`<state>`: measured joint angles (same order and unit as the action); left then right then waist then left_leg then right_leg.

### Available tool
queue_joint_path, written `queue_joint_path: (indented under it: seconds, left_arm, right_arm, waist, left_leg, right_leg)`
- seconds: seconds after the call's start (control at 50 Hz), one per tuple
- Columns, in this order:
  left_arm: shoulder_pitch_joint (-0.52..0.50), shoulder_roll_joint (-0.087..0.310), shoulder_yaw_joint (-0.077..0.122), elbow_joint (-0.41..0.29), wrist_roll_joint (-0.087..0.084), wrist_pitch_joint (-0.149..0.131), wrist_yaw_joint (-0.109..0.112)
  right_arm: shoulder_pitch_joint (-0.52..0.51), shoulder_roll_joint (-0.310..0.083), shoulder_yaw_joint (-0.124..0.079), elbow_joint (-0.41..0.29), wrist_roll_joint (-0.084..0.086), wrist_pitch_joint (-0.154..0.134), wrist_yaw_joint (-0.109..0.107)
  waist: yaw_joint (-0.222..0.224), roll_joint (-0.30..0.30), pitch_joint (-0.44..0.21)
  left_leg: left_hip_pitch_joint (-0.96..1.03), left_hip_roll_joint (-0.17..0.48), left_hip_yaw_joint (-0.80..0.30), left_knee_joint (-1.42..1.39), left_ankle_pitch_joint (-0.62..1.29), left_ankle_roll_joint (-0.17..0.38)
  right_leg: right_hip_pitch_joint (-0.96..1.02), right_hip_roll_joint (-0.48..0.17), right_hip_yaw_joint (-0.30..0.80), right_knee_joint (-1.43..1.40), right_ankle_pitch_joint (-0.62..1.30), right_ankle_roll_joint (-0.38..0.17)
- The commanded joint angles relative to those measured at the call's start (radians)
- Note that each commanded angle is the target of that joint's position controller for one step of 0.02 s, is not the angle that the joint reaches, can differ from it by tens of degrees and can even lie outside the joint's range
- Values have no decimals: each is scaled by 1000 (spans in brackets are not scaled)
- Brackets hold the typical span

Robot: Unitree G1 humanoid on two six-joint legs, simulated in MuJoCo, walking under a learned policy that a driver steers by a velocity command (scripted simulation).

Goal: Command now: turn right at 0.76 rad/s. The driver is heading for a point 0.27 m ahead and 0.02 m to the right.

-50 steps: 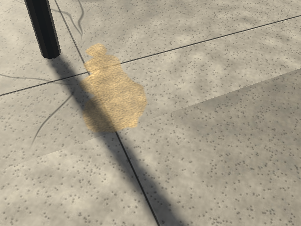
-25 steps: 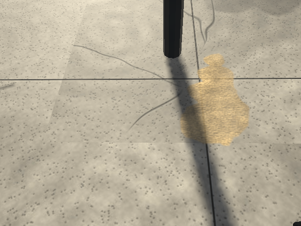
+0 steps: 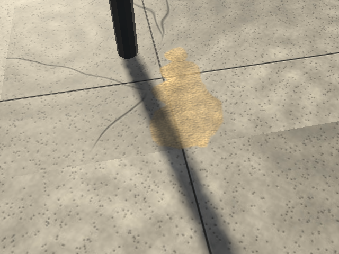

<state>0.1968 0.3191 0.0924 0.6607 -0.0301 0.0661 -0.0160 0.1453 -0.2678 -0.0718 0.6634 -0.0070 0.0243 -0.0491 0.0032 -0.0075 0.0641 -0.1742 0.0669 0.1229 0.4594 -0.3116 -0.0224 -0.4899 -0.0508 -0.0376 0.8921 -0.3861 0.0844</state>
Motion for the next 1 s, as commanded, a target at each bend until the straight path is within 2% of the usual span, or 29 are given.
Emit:
queue_joint_path:
  seconds: [0.02,0.06,0.08,0.1,0.12,0.14,0.16,0.18,0.2,0.22,0.26,0.32,0.36,0.4,0.42,0.44,0.46,0.48,0.5,0.52,0.54,0.56,0.58,0.6,0.62,0.66,0.72,0.84,1.0]
  left_arm:
    - [-53,65,12,-124,0,-6,-23]
    - [9,80,29,-116,0,6,-22]
    - [78,112,49,-97,4,7,-9]
    - [159,224,86,-96,3,1,12]
    - [147,342,98,-133,37,-23,15]
    - [147,269,77,-135,50,-54,0]
    - [105,238,62,-127,42,-71,4]
    - [51,209,56,-125,18,-74,13]
    - [-14,184,45,-136,1,-64,25]
    - [-53,175,37,-151,4,-56,36]
    - [-60,176,36,-157,16,-46,50]
    - [-58,137,14,-146,27,-43,60]
    - [-57,99,-6,-127,40,-44,57]
    - [-70,42,-34,-104,59,-51,45]
    - [-30,74,-25,-86,58,-55,36]
    - [-37,91,-26,-79,61,-59,27]
    - [-57,82,-34,-72,63,-61,22]
    - [-77,69,-42,-67,60,-63,20]
    - [-95,55,-50,-60,52,-66,18]
    - [-66,40,-55,-46,50,-76,17]
    - [-39,28,-59,-41,59,-87,18]
    - [41,28,-53,-36,61,-95,15]
    - [-7,41,-54,-30,61,-92,19]
    - [-52,56,-47,-32,51,-85,21]
    - [-70,41,-49,-31,46,-76,25]
    - [-64,26,-50,-30,44,-61,25]
    - [-50,8,-50,-9,38,-61,24]
    - [-22,11,-41,31,34,-60,29]
    - [-1,27,-33,78,34,-56,46]
  right_arm:
    - [-9,-202,-64,-52,19,-16,11]
    - [-31,-199,-67,-48,41,-28,25]
    - [2,-169,-61,-30,42,-35,33]
    - [28,-138,-53,-39,18,-43,39]
    - [-53,-63,-21,-130,-25,-49,31]
    - [-110,-126,-35,-119,-13,-46,26]
    - [-125,-138,-37,-123,7,-47,23]
    - [-105,-148,-42,-103,2,-48,16]
    - [-97,-166,-49,-97,-9,-47,6]
    - [-84,-165,-52,-87,-13,-45,7]
    - [-48,-132,-43,-67,-10,-44,17]
    - [-5,-107,-25,-27,2,-31,21]
    - [-11,-89,-13,-24,6,-23,25]
    - [-10,-72,-1,-20,8,-23,33]
    - [-7,-85,0,-21,17,-25,39]
    - [-50,-100,-1,-41,20,-28,40]
    - [-69,-105,-2,-52,17,-32,39]
    - [-60,-99,1,-51,13,-39,39]
    - [-22,-84,4,-39,6,-49,40]
    - [12,-98,4,-29,-11,-57,38]
    - [40,-148,-2,-34,-19,-63,31]
    - [25,-193,-11,-18,-9,-66,32]
    - [22,-133,-4,-17,4,-66,39]
    - [24,-100,6,-15,1,-67,43]
    - [28,-96,9,-13,-4,-69,43]
    - [47,-91,12,-9,-2,-75,42]
    - [53,-86,14,-12,1,-69,36]
    - [32,-83,15,-20,3,-55,31]
    - [11,-74,15,0,2,-50,33]
  waist:
    - [-30,179,-115]
    - [15,160,-123]
    - [42,94,-150]
    - [71,-119,-171]
    - [47,-369,-234]
    - [103,-186,-289]
    - [72,-155,-216]
    - [37,-86,-164]
    - [9,-75,-135]
    - [-12,-88,-138]
    - [-24,-88,-171]
    - [-8,-93,-204]
    - [6,-117,-201]
    - [15,-131,-178]
    - [44,-144,-170]
    - [59,-152,-98]
    - [52,-146,-49]
    - [32,-129,-25]
    - [-3,-105,-29]
    - [-13,-65,-57]
    - [8,11,-91]
    - [87,132,-120]
    - [38,141,-129]
    - [13,120,-113]
    - [6,108,-123]
    - [-2,95,-127]
    - [-9,56,-132]
    - [-10,6,-125]
    - [-3,4,-100]
  left_leg:
    - [103,263,-95,-50,544,192]
    - [60,258,-42,51,510,142]
    - [-10,210,18,192,477,87]
    - [-252,109,73,467,188,-7]
    - [-558,-79,-36,732,-411,-71]
    - [-571,-65,-210,847,-408,-61]
    - [-580,-53,-229,849,-320,-35]
    - [-575,-30,-235,787,-222,-23]
    - [-557,-21,-238,718,-141,-24]
    - [-490,-37,-227,700,-85,-31]
    - [-437,-76,-219,653,-22,-51]
    - [-389,-55,-184,542,32,-80]
    - [-319,-26,-172,470,47,-83]
    - [-214,6,-167,363,56,-70]
    - [-206,-8,-132,351,56,-57]
    - [-196,-9,-138,311,29,-42]
    - [-188,-13,-143,249,-5,-28]
    - [-154,-20,-142,157,-10,-17]
    - [-78,-32,-133,18,67,-8]
    - [7,-13,-170,-41,221,-2]
    - [63,71,-268,-44,485,19]
    - [51,84,-277,16,494,72]
    - [-14,54,-265,0,347,87]
    - [-27,30,-245,0,300,72]
    - [-22,16,-229,9,304,57]
    - [0,7,-217,26,329,49]
    - [30,2,-212,48,380,51]
    - [51,-3,-211,58,417,62]
    - [36,-16,-204,36,379,59]
  right_leg:
    - [38,3,-52,-135,26,-35]
    - [158,35,-83,-282,120,-79]
    - [301,69,-63,-376,213,-118]
    - [525,-41,172,-451,620,-205]
    - [605,-309,677,-509,772,-455]
    - [580,-337,659,-547,663,-495]
    - [512,-288,567,-554,567,-446]
    - [462,-219,488,-556,469,-379]
    - [408,-179,443,-552,445,-334]
    - [344,-141,402,-550,480,-315]
    - [318,-109,386,-539,511,-311]
    - [338,-114,315,-511,544,-303]
    - [308,-112,290,-513,499,-298]
    - [251,-112,265,-530,413,-294]
    - [245,-119,280,-578,153,-302]
    - [196,-121,322,-599,21,-306]
    - [173,-118,342,-603,-29,-303]
    - [169,-109,345,-583,-11,-293]
    - [169,-90,327,-541,70,-271]
    - [170,-64,310,-500,165,-234]
    - [173,-10,263,-420,189,-183]
    - [195,53,190,-431,173,-143]
    - [264,61,162,-422,181,-112]
    - [269,62,161,-406,201,-112]
    - [277,58,162,-397,243,-122]
    - [275,51,175,-402,302,-132]
    - [274,47,177,-402,358,-131]
    - [285,40,177,-406,407,-114]
    - [312,32,179,-422,399,-105]
